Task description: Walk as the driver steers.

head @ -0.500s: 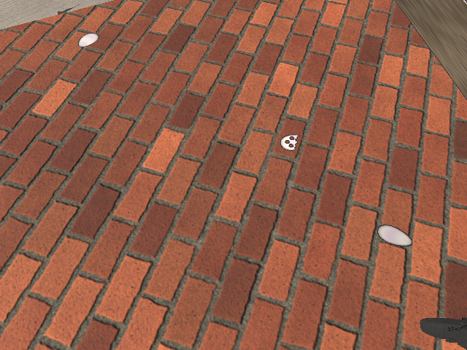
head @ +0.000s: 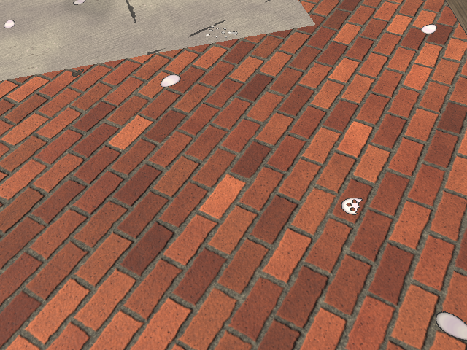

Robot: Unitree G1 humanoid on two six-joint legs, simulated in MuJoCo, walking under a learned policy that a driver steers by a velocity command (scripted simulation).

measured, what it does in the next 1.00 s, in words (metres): walks ahead: left foot, then right foot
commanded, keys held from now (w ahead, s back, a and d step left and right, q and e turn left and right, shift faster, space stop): w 1.00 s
